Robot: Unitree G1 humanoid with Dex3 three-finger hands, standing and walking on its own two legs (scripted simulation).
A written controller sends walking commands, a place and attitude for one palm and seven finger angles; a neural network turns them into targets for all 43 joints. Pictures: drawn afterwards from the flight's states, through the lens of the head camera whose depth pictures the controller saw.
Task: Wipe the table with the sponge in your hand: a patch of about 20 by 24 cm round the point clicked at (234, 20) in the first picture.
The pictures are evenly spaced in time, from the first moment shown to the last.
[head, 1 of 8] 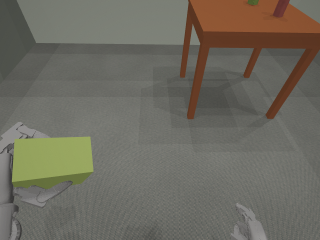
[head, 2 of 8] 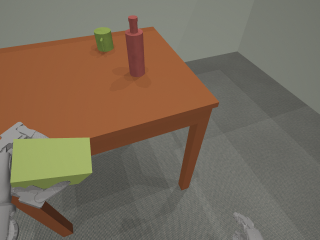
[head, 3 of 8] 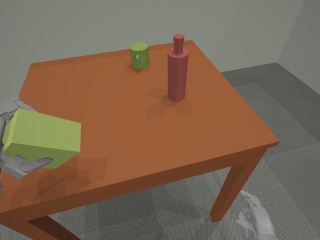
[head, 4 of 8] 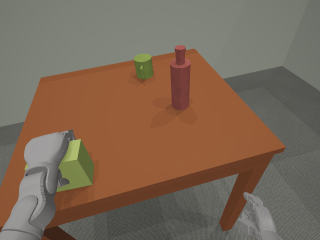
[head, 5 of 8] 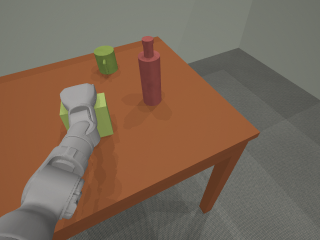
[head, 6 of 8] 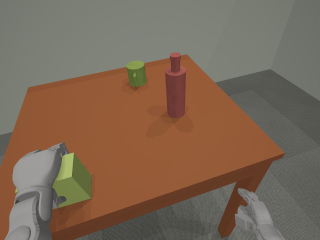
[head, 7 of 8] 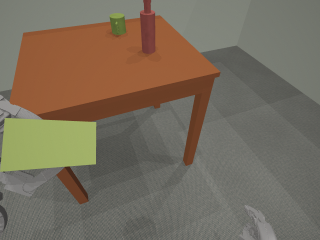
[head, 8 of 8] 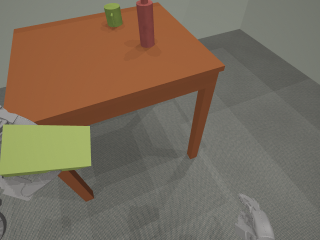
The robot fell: no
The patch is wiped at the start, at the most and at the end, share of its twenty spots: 0.00 0.80 0.80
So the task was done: no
